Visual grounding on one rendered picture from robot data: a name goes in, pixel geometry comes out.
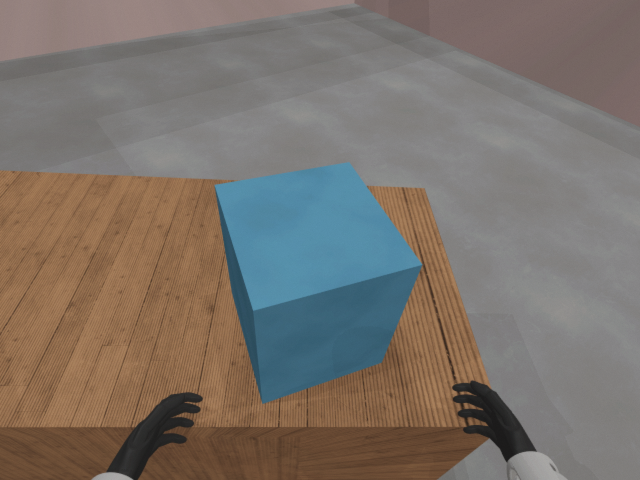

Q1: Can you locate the pedestal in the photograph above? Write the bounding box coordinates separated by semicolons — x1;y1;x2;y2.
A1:
0;170;491;480

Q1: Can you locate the robot right forearm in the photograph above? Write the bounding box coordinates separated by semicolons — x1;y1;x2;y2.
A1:
507;451;567;480

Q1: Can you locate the carton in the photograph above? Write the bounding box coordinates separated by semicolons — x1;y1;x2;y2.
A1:
215;162;422;404

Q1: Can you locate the robot left hand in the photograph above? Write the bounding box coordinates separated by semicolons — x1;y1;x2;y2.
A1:
106;392;203;480

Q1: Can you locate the robot right hand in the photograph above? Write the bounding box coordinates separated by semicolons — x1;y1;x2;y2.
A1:
452;380;537;462

